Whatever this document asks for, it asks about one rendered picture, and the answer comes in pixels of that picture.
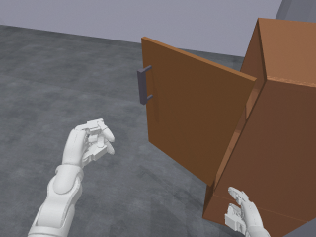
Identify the robot left forearm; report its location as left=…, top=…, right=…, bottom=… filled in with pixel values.
left=28, top=164, right=84, bottom=237

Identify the robot right forearm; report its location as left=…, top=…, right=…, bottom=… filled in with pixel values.
left=245, top=225, right=271, bottom=237

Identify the left robot hand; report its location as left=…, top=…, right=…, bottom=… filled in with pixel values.
left=61, top=118, right=115, bottom=170

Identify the handle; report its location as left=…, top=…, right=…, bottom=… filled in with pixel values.
left=137, top=65, right=153, bottom=106

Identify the cupboard door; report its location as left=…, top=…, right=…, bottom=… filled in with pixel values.
left=141, top=37, right=257, bottom=187

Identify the right robot hand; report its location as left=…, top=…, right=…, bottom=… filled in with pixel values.
left=224, top=187, right=264, bottom=236

